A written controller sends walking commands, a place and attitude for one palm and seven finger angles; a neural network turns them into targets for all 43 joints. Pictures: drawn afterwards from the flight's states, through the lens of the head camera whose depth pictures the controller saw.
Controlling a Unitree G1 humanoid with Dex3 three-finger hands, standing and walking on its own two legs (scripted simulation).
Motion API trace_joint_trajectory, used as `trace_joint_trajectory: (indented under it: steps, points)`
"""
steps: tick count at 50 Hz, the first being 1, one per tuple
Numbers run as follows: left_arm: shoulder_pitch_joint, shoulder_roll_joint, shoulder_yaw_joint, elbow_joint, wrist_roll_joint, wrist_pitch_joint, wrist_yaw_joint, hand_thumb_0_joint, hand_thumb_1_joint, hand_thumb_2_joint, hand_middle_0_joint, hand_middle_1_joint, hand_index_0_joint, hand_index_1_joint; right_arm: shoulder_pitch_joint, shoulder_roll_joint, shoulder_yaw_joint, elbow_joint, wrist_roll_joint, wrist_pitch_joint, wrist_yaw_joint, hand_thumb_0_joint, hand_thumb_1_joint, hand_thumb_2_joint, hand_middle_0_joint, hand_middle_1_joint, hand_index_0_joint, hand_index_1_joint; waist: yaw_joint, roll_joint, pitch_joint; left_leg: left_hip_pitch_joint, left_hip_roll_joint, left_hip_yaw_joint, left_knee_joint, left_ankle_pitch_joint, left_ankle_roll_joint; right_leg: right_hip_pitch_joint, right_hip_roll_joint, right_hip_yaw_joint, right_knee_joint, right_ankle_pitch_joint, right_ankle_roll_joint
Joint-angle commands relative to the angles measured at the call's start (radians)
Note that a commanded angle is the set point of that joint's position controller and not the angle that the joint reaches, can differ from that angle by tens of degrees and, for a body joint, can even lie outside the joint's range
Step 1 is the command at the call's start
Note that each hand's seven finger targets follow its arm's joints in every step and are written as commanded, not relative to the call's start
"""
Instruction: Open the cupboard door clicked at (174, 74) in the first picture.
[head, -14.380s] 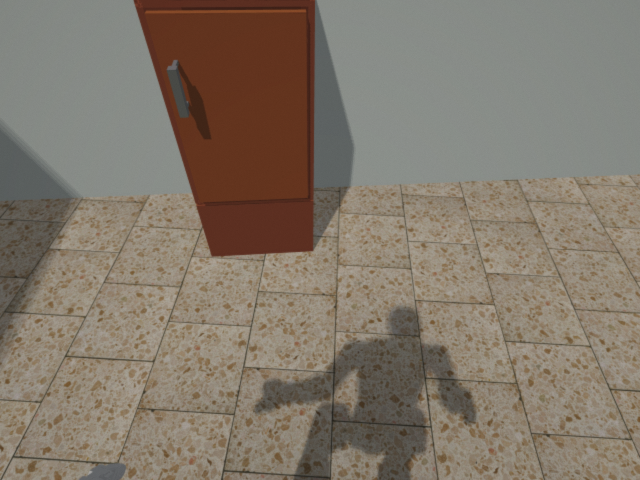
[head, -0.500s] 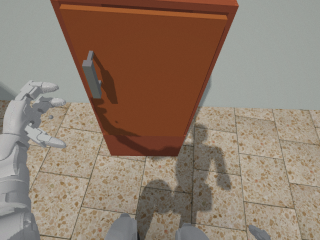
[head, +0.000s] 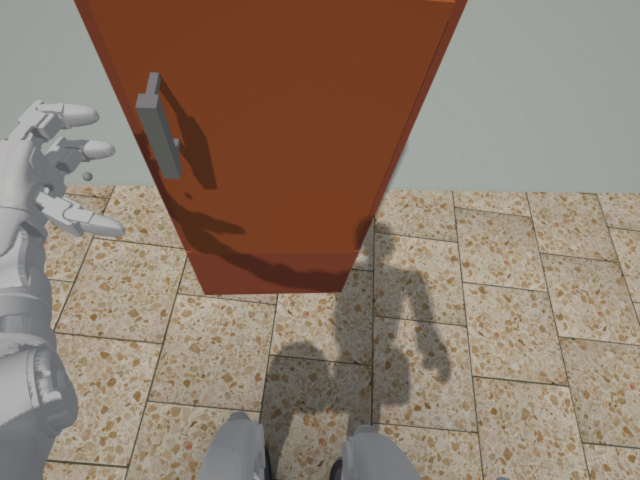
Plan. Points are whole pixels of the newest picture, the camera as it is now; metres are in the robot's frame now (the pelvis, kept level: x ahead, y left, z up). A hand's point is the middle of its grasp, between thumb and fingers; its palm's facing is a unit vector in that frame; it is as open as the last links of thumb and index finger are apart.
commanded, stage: move the hooked fingers beside the handle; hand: left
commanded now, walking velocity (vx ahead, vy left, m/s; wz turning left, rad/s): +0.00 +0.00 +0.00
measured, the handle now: (163, 128) +0.54 +0.20 +0.06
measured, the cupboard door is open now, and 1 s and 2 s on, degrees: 0 0 0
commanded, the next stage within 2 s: slide the fingers in behind the handle in 1.06 s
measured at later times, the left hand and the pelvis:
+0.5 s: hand (95, 155) +0.49 +0.27 +0.06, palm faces +0.01 -1.00 -0.02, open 14.0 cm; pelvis +0.00 +0.00 -0.01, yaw -2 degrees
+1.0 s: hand (94, 161) +0.48 +0.27 +0.06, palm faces +0.03 -1.00 -0.02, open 14.0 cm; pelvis +0.00 +0.00 +0.00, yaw -1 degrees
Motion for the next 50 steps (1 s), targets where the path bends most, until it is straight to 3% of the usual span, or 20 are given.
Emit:
trace_joint_trajectory:
  steps: [1,6,7,11,12,15,17,20,26,29,31,33,35,38,41,43,44,47,48,50]
  points:
    - [-0.429,0.295,0.033,-0.166,-0.017,-0.062,0.007,0.0,-0.5,0.3,-0.3,-1.2,-0.3,-1.2,0.136,-0.197,-0.072,-0.056,-0.004,-0.004,-0.019,0.0,-0.9,-0.9,0.2,0.3,0.2,0.3,-0.019,0.155,-0.412,0.527,-0.01,-0.141,-0.126,0.299,-0.028,-0.055,0.044,0.04,-0.119,0.203,-0.027]
    - [-0.436,0.364,0.076,-0.122,-0.008,-0.049,0.008,0.0,-0.5,0.3,-0.3,-1.2,-0.3,-1.2,0.161,-0.205,-0.071,-0.056,-0.007,0.011,-0.018,0.0,-0.9,-0.9,0.2,0.3,0.2,0.3,-0.022,0.143,-0.437,0.489,-0.011,-0.128,-0.1,0.339,-0.023,-0.031,0.048,0.048,-0.11,0.246,-0.024]
    - [-0.459,0.39,0.085,-0.127,-0.002,-0.049,0.007,0.0,-0.5,0.3,-0.3,-1.2,-0.3,-1.2,0.165,-0.208,-0.07,-0.054,-0.006,0.014,-0.019,0.0,-0.9,-0.9,0.2,0.3,0.2,0.3,-0.026,0.148,-0.448,0.487,-0.009,-0.125,-0.095,0.348,-0.022,-0.03,0.048,0.051,-0.107,0.257,-0.02]
    - [-0.501,0.406,0.083,-0.104,0.006,-0.048,0.001,0.0,-0.5,0.3,-0.3,-1.2,-0.3,-1.2,0.178,-0.21,-0.067,-0.052,-0.007,0.021,-0.018,0.0,-0.9,-0.9,0.2,0.3,0.2,0.3,-0.037,0.169,-0.446,0.48,-0.007,-0.131,-0.085,0.333,-0.022,-0.058,0.052,0.049,-0.1,0.236,-0.023]
    - [-0.527,0.417,0.083,-0.119,0.01,-0.051,0.001,0.0,-0.5,0.3,-0.3,-1.2,-0.3,-1.2,0.177,-0.211,-0.065,-0.05,-0.009,0.023,-0.017,0.0,-0.9,-0.9,0.2,0.3,0.2,0.3,-0.038,0.199,-0.461,0.494,-0.005,-0.132,-0.082,0.344,-0.024,-0.066,0.05,0.05,-0.099,0.241,-0.021]
    - [-0.478,0.416,0.087,-0.084,0.013,-0.037,-0.004,0.0,-0.5,0.3,-0.3,-1.2,-0.3,-1.2,0.188,-0.213,-0.068,-0.05,-0.01,0.029,-0.016,0.0,-0.9,-0.9,0.2,0.3,0.2,0.3,-0.033,0.188,-0.47,0.488,-0.004,-0.133,-0.078,0.356,-0.025,-0.063,0.051,0.047,-0.098,0.247,-0.022]
    - [-0.466,0.389,0.075,-0.12,0.004,-0.037,-0.014,0.0,-0.5,0.3,-0.3,-1.2,-0.3,-1.2,0.192,-0.21,-0.07,-0.054,-0.012,0.034,-0.01,0.0,-0.9,-0.9,0.2,0.3,0.2,0.3,-0.029,0.203,-0.512,0.54,-0.002,-0.139,-0.076,0.41,-0.027,-0.07,0.054,0.04,-0.092,0.277,-0.022]
    - [-0.422,0.416,0.108,-0.139,-0.002,-0.028,-0.014,0.0,-0.5,0.3,-0.3,-1.2,-0.3,-1.2,0.192,-0.212,-0.075,-0.062,-0.01,0.042,-0.008,0.0,-0.9,-0.9,0.2,0.3,0.2,0.3,-0.014,0.173,-0.508,0.507,-0.006,-0.128,-0.08,0.406,-0.023,-0.025,0.054,0.045,-0.099,0.295,-0.019]
    - [-0.445,0.357,0.08,-0.235,-0.012,-0.053,0.008,0.0,-0.5,0.3,-0.3,-1.2,-0.3,-1.2,0.185,-0.201,-0.078,-0.061,-0.01,0.046,0.0,0.0,-0.9,-0.9,0.2,0.3,0.2,0.3,-0.019,0.22,-0.508,0.594,0.001,-0.144,-0.092,0.436,-0.031,-0.073,0.06,0.032,-0.102,0.279,-0.026]
    - [-0.42,0.317,0.059,-0.243,-0.01,-0.058,0.022,0.0,-0.5,0.3,-0.3,-1.2,-0.3,-1.2,0.178,-0.195,-0.08,-0.059,-0.009,0.05,0.002,0.0,-0.9,-0.9,0.2,0.3,0.2,0.3,-0.017,0.211,-0.508,0.617,0.0,-0.149,-0.107,0.431,-0.035,-0.068,0.06,0.028,-0.115,0.268,-0.024]
    - [-0.426,0.323,0.063,-0.196,-0.008,-0.052,0.029,0.0,-0.5,0.3,-0.3,-1.2,-0.3,-1.2,0.179,-0.199,-0.079,-0.048,-0.009,0.051,-0.002,0.0,-0.9,-0.9,0.2,0.3,0.2,0.3,-0.027,0.186,-0.456,0.591,0.0,-0.148,-0.112,0.395,-0.032,-0.077,0.06,0.029,-0.12,0.25,-0.027]
    - [-0.444,0.285,0.022,-0.156,0.001,-0.042,0.032,0.0,-0.5,0.3,-0.3,-1.2,-0.3,-1.2,0.169,-0.196,-0.074,-0.049,-0.007,0.053,-0.002,0.0,-0.9,-0.9,0.2,0.3,0.2,0.3,-0.041,0.175,-0.407,0.563,-0.002,-0.147,-0.122,0.332,-0.032,-0.1,0.055,0.027,-0.127,0.214,-0.023]
    - [-0.448,0.322,0.042,-0.141,0.006,-0.043,0.041,0.0,-0.5,0.3,-0.3,-1.2,-0.3,-1.2,0.169,-0.202,-0.072,-0.054,-0.008,0.051,-0.007,0.0,-0.9,-0.9,0.2,0.3,0.2,0.3,-0.035,0.159,-0.403,0.531,-0.007,-0.144,-0.122,0.316,-0.029,-0.075,0.054,0.033,-0.126,0.213,-0.025]
    - [-0.445,0.334,0.057,-0.17,0.006,-0.07,0.041,0.0,-0.5,0.3,-0.3,-1.2,-0.3,-1.2,0.161,-0.198,-0.074,-0.058,-0.012,0.046,-0.006,0.0,-0.9,-0.9,0.2,0.3,0.2,0.3,-0.023,0.191,-0.458,0.569,-0.006,-0.141,-0.11,0.365,-0.033,-0.062,0.054,0.037,-0.118,0.241,-0.027]
    - [-0.443,0.298,0.032,-0.133,-0.005,-0.069,0.03,0.0,-0.5,0.3,-0.3,-1.2,-0.3,-1.2,0.156,-0.192,-0.069,-0.059,-0.009,0.047,-0.005,0.0,-0.9,-0.9,0.2,0.3,0.2,0.3,-0.035,0.159,-0.425,0.534,-0.01,-0.133,-0.1,0.36,-0.027,-0.057,0.057,0.04,-0.116,0.252,-0.026]
    - [-0.439,0.355,0.066,-0.116,0.0,-0.061,0.025,0.0,-0.5,0.3,-0.3,-1.2,-0.3,-1.2,0.156,-0.204,-0.07,-0.062,-0.008,0.046,-0.01,0.0,-0.9,-0.9,0.2,0.3,0.2,0.3,-0.028,0.145,-0.429,0.499,-0.01,-0.13,-0.098,0.343,-0.026,-0.036,0.053,0.043,-0.111,0.252,-0.023]
    - [-0.439,0.334,0.047,-0.126,0.0,-0.059,0.021,0.0,-0.5,0.3,-0.3,-1.2,-0.3,-1.2,0.152,-0.198,-0.068,-0.066,-0.006,0.047,-0.008,0.0,-0.9,-0.9,0.2,0.3,0.2,0.3,-0.029,0.163,-0.435,0.498,-0.013,-0.122,-0.096,0.345,-0.025,-0.034,0.052,0.046,-0.112,0.258,-0.021]
    - [-0.433,0.343,0.059,-0.156,-0.006,-0.07,0.014,0.0,-0.5,0.3,-0.3,-1.2,-0.3,-1.2,0.151,-0.199,-0.07,-0.067,-0.007,0.046,-0.007,0.0,-0.9,-0.9,0.2,0.3,0.2,0.3,-0.018,0.184,-0.472,0.536,-0.009,-0.13,-0.092,0.372,-0.03,-0.045,0.054,0.044,-0.103,0.263,-0.024]
    - [-0.456,0.318,0.039,-0.161,-0.011,-0.07,0.01,0.0,-0.5,0.3,-0.3,-1.2,-0.3,-1.2,0.147,-0.195,-0.069,-0.064,-0.006,0.046,-0.006,0.0,-0.9,-0.9,0.2,0.3,0.2,0.3,-0.03,0.182,-0.46,0.528,-0.01,-0.129,-0.089,0.356,-0.028,-0.053,0.054,0.044,-0.106,0.256,-0.022]
    - [-0.446,0.361,0.071,-0.135,-0.011,-0.065,0.012,0.0,-0.5,0.3,-0.3,-1.2,-0.3,-1.2,0.149,-0.204,-0.07,-0.061,-0.005,0.044,-0.011,0.0,-0.9,-0.9,0.2,0.3,0.2,0.3,-0.029,0.148,-0.441,0.479,-0.011,-0.125,-0.088,0.316,-0.023,-0.034,0.054,0.051,-0.112,0.238,-0.02]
